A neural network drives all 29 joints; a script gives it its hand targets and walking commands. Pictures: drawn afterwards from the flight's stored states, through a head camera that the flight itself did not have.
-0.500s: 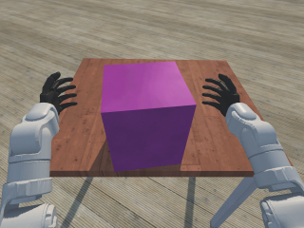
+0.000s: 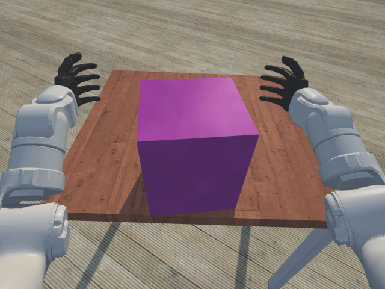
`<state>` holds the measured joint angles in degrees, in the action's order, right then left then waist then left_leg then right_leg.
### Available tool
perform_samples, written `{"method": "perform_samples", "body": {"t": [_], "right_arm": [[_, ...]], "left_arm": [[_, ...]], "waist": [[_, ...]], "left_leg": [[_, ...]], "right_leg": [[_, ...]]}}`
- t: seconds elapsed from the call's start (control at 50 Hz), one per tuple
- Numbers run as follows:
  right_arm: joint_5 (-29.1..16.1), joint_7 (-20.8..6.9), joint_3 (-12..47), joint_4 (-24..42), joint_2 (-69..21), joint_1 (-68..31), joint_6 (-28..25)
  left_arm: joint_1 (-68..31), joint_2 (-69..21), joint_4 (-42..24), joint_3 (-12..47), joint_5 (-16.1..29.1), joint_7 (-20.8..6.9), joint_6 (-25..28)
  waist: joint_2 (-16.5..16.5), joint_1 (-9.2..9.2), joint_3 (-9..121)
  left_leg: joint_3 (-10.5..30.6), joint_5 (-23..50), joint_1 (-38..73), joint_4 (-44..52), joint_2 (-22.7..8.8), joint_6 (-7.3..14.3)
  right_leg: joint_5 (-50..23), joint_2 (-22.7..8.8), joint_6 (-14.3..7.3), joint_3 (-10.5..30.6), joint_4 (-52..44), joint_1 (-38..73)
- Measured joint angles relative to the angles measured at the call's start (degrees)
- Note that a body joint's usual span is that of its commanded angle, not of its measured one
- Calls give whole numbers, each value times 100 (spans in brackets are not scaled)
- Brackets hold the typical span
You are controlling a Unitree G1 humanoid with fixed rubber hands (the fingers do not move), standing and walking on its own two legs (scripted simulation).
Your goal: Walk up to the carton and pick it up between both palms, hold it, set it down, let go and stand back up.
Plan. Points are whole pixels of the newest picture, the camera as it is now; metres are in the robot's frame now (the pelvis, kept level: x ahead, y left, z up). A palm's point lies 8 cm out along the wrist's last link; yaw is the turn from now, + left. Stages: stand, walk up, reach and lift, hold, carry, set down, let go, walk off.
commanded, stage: reach and lift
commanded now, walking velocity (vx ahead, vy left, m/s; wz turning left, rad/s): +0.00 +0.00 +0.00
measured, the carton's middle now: (190, 147) +0.43 +0.02 +0.08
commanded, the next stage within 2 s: none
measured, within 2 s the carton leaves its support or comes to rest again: neither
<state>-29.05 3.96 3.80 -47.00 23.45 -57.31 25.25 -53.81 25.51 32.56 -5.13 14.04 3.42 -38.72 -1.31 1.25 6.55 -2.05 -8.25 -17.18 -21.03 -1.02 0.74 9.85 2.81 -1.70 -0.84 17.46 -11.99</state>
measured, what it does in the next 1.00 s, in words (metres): stands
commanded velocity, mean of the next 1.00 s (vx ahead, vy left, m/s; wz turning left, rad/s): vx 0.00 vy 0.00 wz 0.00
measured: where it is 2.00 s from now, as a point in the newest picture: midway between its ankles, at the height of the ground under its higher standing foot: outside the picture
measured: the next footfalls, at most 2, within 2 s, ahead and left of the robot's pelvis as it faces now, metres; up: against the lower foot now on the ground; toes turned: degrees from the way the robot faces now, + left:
none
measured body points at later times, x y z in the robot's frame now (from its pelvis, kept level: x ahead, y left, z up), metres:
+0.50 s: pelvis +0.00 +0.00 +0.00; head +0.02 +0.01 +0.45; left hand +0.42 +0.25 +0.14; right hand +0.44 -0.16 +0.13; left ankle +0.02 +0.11 -0.75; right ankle -0.01 -0.10 -0.75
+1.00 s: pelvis +0.01 -0.01 +0.00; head +0.03 +0.00 +0.45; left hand +0.42 +0.22 +0.12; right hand +0.45 -0.15 +0.12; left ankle +0.02 +0.11 -0.75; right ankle -0.01 -0.10 -0.75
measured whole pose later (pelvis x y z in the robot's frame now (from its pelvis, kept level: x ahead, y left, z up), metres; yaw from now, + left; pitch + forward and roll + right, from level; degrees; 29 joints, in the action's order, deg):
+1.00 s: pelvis +0.01 -0.01 +0.00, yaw +1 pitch +7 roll -1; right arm -16.8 9.4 0.4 -49.7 10.8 -45.3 7.2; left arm -42.8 13.2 43.0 -8.5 5.2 2.7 -12.3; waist -1.2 2.4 5.9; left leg -1.2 -9.3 -20.5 -22.7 -1.5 -0.3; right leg 11.3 3.3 -2.4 -1.6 19.5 -15.3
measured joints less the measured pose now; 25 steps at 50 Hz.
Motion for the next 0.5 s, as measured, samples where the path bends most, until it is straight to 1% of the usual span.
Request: {"method": "perform_samples", "body": {"t": [0.06, 0.12, 0.22, 0.36, 0.44, 0.5], "right_arm": [[3, -23, 29, -208, -16, -69, -91], [65, -35, 53, -320, -80, 24, -231], [296, -13, -92, -60, -291, 574, -505], [693, 171, -325, 381, -649, 1222, -859], [888, 227, -430, 337, -800, 1277, -1028], [1002, 255, -427, 131, -861, 1240, -1160]], "left_arm": [[-40, -37, 141, 42, -50, -25, 139], [62, -142, 249, 5, -177, -110, 324], [601, -367, 23, -45, -328, -139, 609], [1118, -525, -36, -20, -236, -26, 1138], [1097, -568, 195, -3, -233, 4, 1421], [989, -612, 588, 11, -247, -37, 1710]], "waist": [[12, 4, -27], [21, 18, -120], [23, 38, -234], [11, 67, -226], [37, 90, -184], [31, 113, -137]], "left_leg": [[5, -1, 35, 14, 2, 0], [5, -9, 129, 32, 4, 2], [25, -29, 164, 10, 5, -12], [59, -43, -136, -108, -5, -27], [79, -59, -298, -181, -17, -43], [87, -60, -361, -192, -18, -46]], "right_leg": [[-13, 0, 0, -3, -47, 53], [-18, -2, 3, -1, -90, 158], [7, -2, -2, -21, -75, 203], [65, 7, -11, -60, 105, -116], [84, 20, -27, -80, 173, -271], [100, 20, -31, -88, 206, -343]]}}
